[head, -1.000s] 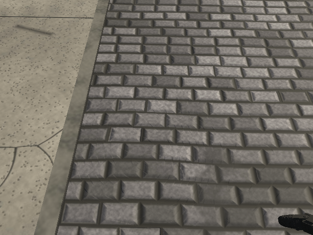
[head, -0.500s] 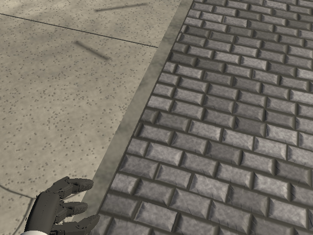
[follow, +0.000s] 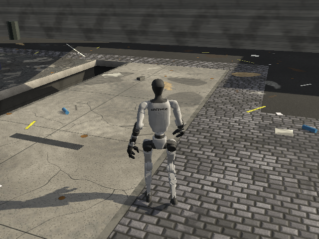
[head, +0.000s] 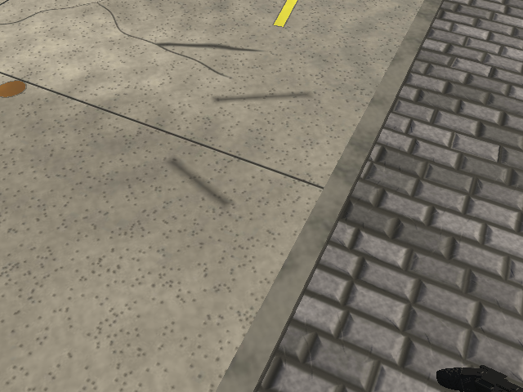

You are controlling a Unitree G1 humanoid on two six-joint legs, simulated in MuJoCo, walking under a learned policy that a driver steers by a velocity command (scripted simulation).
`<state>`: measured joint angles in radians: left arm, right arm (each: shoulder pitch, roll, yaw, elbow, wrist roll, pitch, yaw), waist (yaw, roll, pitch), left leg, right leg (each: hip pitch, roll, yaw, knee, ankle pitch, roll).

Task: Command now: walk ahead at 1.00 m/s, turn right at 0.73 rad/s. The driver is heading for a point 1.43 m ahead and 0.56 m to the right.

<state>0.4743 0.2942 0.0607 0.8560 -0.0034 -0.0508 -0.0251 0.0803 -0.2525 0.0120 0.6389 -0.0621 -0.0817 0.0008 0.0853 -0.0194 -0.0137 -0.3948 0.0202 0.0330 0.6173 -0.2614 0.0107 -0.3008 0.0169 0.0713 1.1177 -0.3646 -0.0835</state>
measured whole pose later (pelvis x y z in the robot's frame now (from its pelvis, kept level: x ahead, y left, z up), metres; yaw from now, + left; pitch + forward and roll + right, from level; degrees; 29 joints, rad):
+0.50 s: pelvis +0.43 -0.09 -0.01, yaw -28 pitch -1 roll -2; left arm 0.34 0.34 0.06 0.79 0.02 0.00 -0.01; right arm 0.18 -0.22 0.02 0.67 -0.06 -0.08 0.00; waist 0.01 -0.02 0.06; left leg -0.50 0.10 -0.09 1.35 -0.38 -0.04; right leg -0.29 0.23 -0.02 0.57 -0.26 -0.19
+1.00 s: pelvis +0.81 -0.20 +0.02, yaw -46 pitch +1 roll +0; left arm 0.10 0.35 0.05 0.68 0.03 0.00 -0.03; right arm 0.36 -0.29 -0.02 0.80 -0.02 -0.08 0.01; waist -0.06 -0.04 0.09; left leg -0.22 0.01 0.07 0.40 -0.20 0.02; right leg -0.59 0.08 0.08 0.99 -0.31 -0.02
